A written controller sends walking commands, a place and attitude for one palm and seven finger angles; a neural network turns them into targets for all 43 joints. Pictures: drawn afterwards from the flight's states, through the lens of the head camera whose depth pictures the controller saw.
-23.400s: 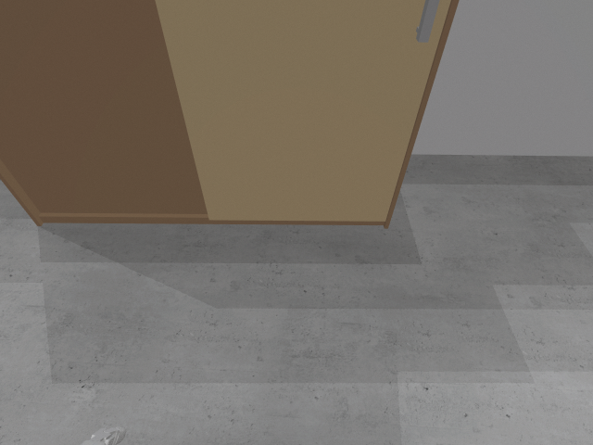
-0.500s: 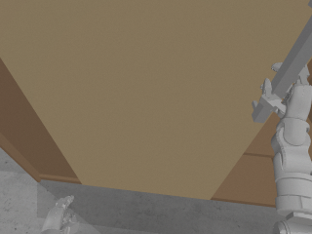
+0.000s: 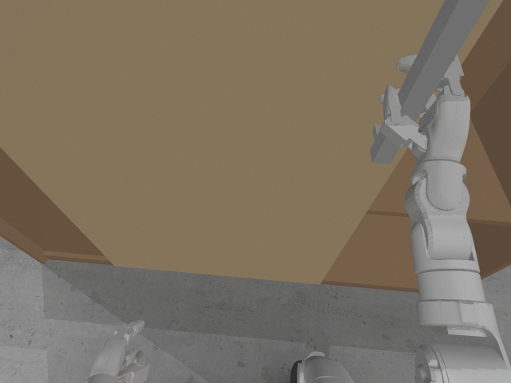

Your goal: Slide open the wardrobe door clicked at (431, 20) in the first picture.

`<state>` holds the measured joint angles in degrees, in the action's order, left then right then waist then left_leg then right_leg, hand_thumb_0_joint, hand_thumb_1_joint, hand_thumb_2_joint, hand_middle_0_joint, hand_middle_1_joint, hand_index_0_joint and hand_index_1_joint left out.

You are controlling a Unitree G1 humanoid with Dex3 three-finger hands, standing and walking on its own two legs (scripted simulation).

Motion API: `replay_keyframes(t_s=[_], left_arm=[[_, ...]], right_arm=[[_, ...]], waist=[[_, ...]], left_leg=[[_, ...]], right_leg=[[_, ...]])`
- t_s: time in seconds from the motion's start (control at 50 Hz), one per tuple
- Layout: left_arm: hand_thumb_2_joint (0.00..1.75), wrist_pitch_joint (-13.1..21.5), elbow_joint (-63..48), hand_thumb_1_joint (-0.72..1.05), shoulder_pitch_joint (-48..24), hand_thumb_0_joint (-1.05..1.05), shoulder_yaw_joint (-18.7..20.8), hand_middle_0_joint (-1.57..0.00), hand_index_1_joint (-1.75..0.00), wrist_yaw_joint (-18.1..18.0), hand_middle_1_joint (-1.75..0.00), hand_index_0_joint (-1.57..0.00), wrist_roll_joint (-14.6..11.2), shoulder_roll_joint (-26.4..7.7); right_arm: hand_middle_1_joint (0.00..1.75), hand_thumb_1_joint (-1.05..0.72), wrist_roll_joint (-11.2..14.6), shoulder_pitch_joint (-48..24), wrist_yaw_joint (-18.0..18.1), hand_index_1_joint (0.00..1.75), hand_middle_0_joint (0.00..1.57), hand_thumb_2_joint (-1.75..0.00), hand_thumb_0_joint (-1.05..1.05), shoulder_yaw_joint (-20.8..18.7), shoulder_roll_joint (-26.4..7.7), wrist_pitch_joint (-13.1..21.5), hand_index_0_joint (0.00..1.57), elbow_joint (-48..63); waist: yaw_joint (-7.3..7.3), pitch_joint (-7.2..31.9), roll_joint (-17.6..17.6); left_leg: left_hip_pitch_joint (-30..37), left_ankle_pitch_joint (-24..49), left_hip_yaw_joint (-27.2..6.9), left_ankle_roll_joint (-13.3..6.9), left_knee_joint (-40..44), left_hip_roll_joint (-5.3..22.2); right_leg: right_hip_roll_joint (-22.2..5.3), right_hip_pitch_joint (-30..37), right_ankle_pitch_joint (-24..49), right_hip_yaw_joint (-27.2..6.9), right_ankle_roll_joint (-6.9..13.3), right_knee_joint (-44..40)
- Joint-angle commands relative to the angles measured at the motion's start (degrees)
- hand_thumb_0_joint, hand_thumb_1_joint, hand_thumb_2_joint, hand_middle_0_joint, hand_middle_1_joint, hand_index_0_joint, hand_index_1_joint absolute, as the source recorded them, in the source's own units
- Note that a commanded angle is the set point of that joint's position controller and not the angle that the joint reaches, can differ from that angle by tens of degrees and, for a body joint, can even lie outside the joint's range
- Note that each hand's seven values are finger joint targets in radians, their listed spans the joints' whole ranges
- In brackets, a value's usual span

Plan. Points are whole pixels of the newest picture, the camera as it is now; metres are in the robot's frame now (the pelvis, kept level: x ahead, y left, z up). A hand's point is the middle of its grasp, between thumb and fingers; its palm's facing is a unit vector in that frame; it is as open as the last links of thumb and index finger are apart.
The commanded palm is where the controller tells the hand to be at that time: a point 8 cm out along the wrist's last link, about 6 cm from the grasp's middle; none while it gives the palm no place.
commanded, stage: stop walking and hold the door there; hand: right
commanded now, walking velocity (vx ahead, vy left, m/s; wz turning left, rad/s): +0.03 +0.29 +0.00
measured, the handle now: (417, 69) +0.46 -0.17 +0.24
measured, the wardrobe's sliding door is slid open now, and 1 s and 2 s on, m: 0.47 0.47 0.47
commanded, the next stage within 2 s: loosen the grip on the handle in 0.76 s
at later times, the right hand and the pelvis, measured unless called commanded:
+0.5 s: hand (393, 120) +0.41 -0.14 +0.20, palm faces +0.04 +1.00 -0.03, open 6.6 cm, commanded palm +0.39 -0.17 +0.18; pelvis +0.01 -0.04 +0.00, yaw +0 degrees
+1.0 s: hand (403, 117) +0.41 -0.15 +0.20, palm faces +0.04 +1.00 -0.02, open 7.6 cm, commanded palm +0.39 -0.20 +0.19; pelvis -0.01 -0.03 +0.01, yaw +0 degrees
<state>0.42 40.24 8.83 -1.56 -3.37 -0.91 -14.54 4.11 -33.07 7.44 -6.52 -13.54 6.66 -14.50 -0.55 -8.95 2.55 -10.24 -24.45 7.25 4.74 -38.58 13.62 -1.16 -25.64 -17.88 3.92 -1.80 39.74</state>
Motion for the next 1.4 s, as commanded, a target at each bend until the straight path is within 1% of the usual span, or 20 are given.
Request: replay_keyframes(t_s=[0.0,0.02,0.04,0.06,0.16,0.24,0.32,0.36,0.42,0.54,0.62,0.82,0.84,0.86,0.9,0.92,1.0,1.06,1.24,1.38], left_arm=[[0.90,4.6,-10.4,0.90,-4.5,0.00,3.9,-0.20,-0.30,-0.3,-0.30,-0.20,-0.7,-5.7],[0.90,5.9,-9.4,0.90,-3.3,0.00,5.3,-0.20,-0.30,0.8,-0.30,-0.20,-1.5,-6.4],[0.90,6.2,-8.3,0.90,-3.5,0.00,4.8,-0.20,-0.30,0.5,-0.30,-0.20,-1.4,-5.0],[0.90,5.6,-7.4,0.90,-3.6,0.00,5.1,-0.20,-0.30,-0.5,-0.30,-0.20,-1.0,-6.1],[0.90,6.6,-8.2,0.90,-3.7,0.00,3.1,-0.20,-0.30,0.2,-0.30,-0.20,-0.8,-4.6],[0.90,6.6,-9.6,0.90,-4.7,0.00,2.4,-0.20,-0.30,-0.4,-0.30,-0.20,-0.7,-2.7],[0.90,6.7,-7.9,0.90,-4.2,0.00,1.0,-0.20,-0.30,-1.9,-0.30,-0.20,0.3,-1.6],[0.90,6.1,-8.7,0.90,-4.8,0.00,2.2,-0.20,-0.30,-1.5,-0.30,-0.20,0.2,-3.3],[0.90,4.9,-9.4,0.90,-3.5,0.00,2.1,-0.20,-0.30,0.4,-0.30,-0.20,0.3,-3.9],[0.90,4.1,-10.4,0.90,-3.9,0.00,2.5,-0.20,-0.30,0.5,-0.30,-0.20,-0.1,-4.1],[0.90,3.1,-10.7,0.90,-3.8,0.00,2.4,-0.20,-0.30,-0.8,-0.30,-0.20,-0.5,-3.2],[0.90,1.5,-9.8,0.90,-3.6,0.00,2.4,-0.20,-0.30,-1.6,-0.30,-0.20,-0.2,-4.2],[0.90,4.8,-8.7,0.90,-0.9,0.00,7.8,-0.20,-0.30,0.1,-0.30,-0.20,0.5,-6.5],[0.90,8.9,-6.0,0.90,1.6,0.00,3.9,-0.20,-0.30,1.0,-0.30,-0.20,0.5,-4.8],[0.90,10.5,-6.1,0.90,4.7,0.00,5.4,-0.20,-0.30,1.8,-0.30,-0.20,-1.5,-5.6],[0.90,10.1,-6.2,0.90,5.1,0.00,5.0,-0.20,-0.30,2.2,-0.30,-0.20,-0.7,-6.5],[0.90,10.5,-7.3,0.90,4.9,0.00,4.8,-0.20,-0.30,3.4,-0.30,-0.20,-0.6,-6.5],[0.90,11.1,-7.8,0.90,4.5,0.00,4.5,-0.20,-0.30,3.6,-0.30,-0.20,-0.9,-6.4],[0.90,12.4,-7.0,0.90,6.5,0.00,4.3,-0.20,-0.30,2.1,-0.30,-0.20,-1.1,-8.2],[0.90,12.5,-7.7,0.90,6.3,0.00,4.2,-0.20,-0.30,1.3,-0.30,-0.20,-0.5,-7.8]], right_arm=[[1.40,-0.90,0.3,-30.3,-3.0,1.40,0.45,-0.90,0.00,10.2,2.1,7.4,0.45,26.8],[1.40,-0.90,-0.2,-33.9,-4.7,1.40,0.45,-0.90,0.00,14.7,6.6,7.6,0.45,22.7],[1.40,-0.90,0.1,-27.7,-5.2,1.40,0.45,-0.90,0.00,16.7,9.7,6.6,0.45,19.1],[1.40,-0.90,-0.6,-25.2,-3.4,1.40,0.45,-0.90,0.00,2.0,-5.6,5.9,0.45,16.6],[1.40,-0.90,-1.0,-30.2,-4.2,1.40,0.45,-0.90,0.00,9.4,0.3,5.8,0.45,19.6],[1.40,-0.90,-0.7,-26.2,-4.0,1.40,0.45,-0.90,0.00,5.3,-4.4,4.1,0.45,14.8],[1.40,-0.90,-1.2,-23.3,-3.0,1.40,0.45,-0.90,0.00,4.3,-3.4,5.0,0.45,15.2],[1.40,-0.90,-1.0,-24.1,-3.5,1.40,0.45,-0.90,0.00,8.4,0.6,5.8,0.45,17.4],[1.40,-0.90,-1.4,-22.3,-5.0,1.40,0.45,-0.90,0.00,14.9,7.3,6.0,0.45,14.4],[1.40,-0.90,-2.1,-21.8,-4.5,1.40,0.45,-0.90,0.00,13.3,4.7,5.5,0.45,14.2],[1.40,-0.90,-1.4,-19.8,-4.0,1.40,0.45,-0.90,0.00,11.0,1.9,4.5,0.45,11.4],[1.40,-0.90,-0.9,-19.7,-3.7,1.40,0.45,-0.90,0.00,11.3,3.1,4.9,0.45,5.9],[1.40,-0.90,-7.1,-56.7,-2.5,1.40,0.45,-0.90,0.00,-21.6,-37.9,5.6,0.45,4.3],[1.40,-0.78,-6.3,-44.8,-4.6,1.40,0.45,-0.84,0.00,-4.4,-10.9,0.2,0.45,-19.8],[1.40,-0.54,0.9,-25.1,-7.0,1.40,0.45,-0.73,0.00,-2.4,1.2,0.3,0.45,-13.4],[1.40,-0.42,3.6,-24.0,-6.8,1.40,0.45,-0.67,0.00,-7.8,-4.3,1.8,0.45,-8.7],[1.40,0.07,0.0,-29.7,-4.2,1.40,0.45,-0.43,0.00,-0.6,-1.2,9.6,0.45,-9.5],[1.38,0.43,-1.7,-33.6,-3.4,1.38,0.44,-0.26,0.00,0.1,-4.1,13.2,0.44,-11.4],[1.23,0.55,0.3,-35.5,-5.0,1.23,0.32,-0.20,0.00,-6.8,-14.8,15.9,0.32,-18.0],[1.15,0.55,1.9,-30.5,-4.3,1.15,0.25,-0.20,0.00,-7.5,-13.5,15.1,0.25,-11.6]], waist=[[2.23,37.0,-20.6],[3.68,30.9,-9.8],[3.38,28.6,-9.7],[1.86,26.7,-14.1],[0.93,27.6,-14.4],[0.00,22.2,16.1],[-0.30,26.2,9.7],[-0.41,30.9,0.1],[0.78,27.0,-14.2],[0.58,28.4,-8.6],[1.01,29.4,3.8],[0.55,25.9,-2.8],[-2.23,16.4,13.8],[6.90,32.7,13.5],[1.10,35.2,-10.6],[-0.04,33.8,-11.9],[4.59,22.4,5.1],[4.08,22.3,-0.8],[2.91,24.3,0.8],[2.23,24.4,0.0]], left_leg=[[-15.8,-13.0,-4.9,-2.2,-33.8,-10.6],[-17.9,-11.9,-7.2,-2.8,-35.1,-10.7],[-17.8,-9.9,-8.2,-2.6,-32.5,-10.2],[-17.5,-8.4,-8.5,-2.2,-28.0,-8.7],[1.2,5.8,-4.1,-3.3,3.2,-12.3],[3.0,32.2,-23.4,-11.8,15.2,4.2],[12.5,53.2,-12.4,-9.3,3.9,0.1],[2.2,38.3,-7.2,-3.6,0.9,-5.9],[-7.7,0.0,-6.1,-3.1,-2.1,-11.7],[0.9,21.1,-6.4,-4.2,10.4,-10.5],[5.9,42.9,-11.9,-6.6,9.7,-3.3],[1.0,24.4,-8.0,-4.3,9.7,-8.3],[-3.8,38.4,-15.6,-2.8,19.2,-9.3],[3.1,52.0,-6.9,-7.6,3.9,-14.4],[-6.9,33.6,-4.5,-6.6,5.2,-13.8],[-6.4,29.1,-5.0,-6.4,8.4,-13.4],[-11.1,16.3,-4.9,-5.4,10.5,-14.4],[-14.0,5.3,-6.6,-5.8,10.8,-14.2],[-12.4,-4.2,-9.6,-5.8,12.6,-14.0],[-10.6,1.9,-8.7,-5.8,11.8,-14.4]], right_leg=[[-20.9,36.0,42.6,-23.9,12.8,-13.3],[-20.8,28.5,27.2,-24.1,12.2,-15.6],[-19.8,25.1,14.1,-24.4,12.3,-18.2],[-20.0,22.0,12.7,-22.5,13.3,-18.3],[-14.8,16.3,20.7,-9.5,7.6,-8.5],[0.3,4.0,-7.4,-4.3,-0.4,11.4],[-0.7,7.9,0.4,-3.0,0.5,-7.7],[-9.0,24.7,38.5,-7.2,3.7,-11.5],[-17.3,27.0,44.6,-15.7,8.7,-14.3],[-12.1,25.1,37.3,-6.8,4.8,-8.3],[-5.7,17.5,22.2,-2.6,0.8,-4.4],[-9.1,18.4,24.9,-5.7,3.3,-10.6],[-5.7,17.1,21.3,-2.5,5.7,-4.7],[2.2,15.3,31.3,-1.4,4.3,-14.7],[-0.6,30.1,41.4,-1.7,0.8,-10.4],[-0.5,29.1,35.0,-1.8,0.6,-9.0],[-0.6,15.0,10.1,-2.3,2.7,-10.7],[0.2,12.2,-1.6,-1.8,2.8,-11.2],[1.4,6.5,-7.2,-1.8,3.5,-9.9],[1.1,7.5,-2.8,-2.4,4.0,-9.7]])
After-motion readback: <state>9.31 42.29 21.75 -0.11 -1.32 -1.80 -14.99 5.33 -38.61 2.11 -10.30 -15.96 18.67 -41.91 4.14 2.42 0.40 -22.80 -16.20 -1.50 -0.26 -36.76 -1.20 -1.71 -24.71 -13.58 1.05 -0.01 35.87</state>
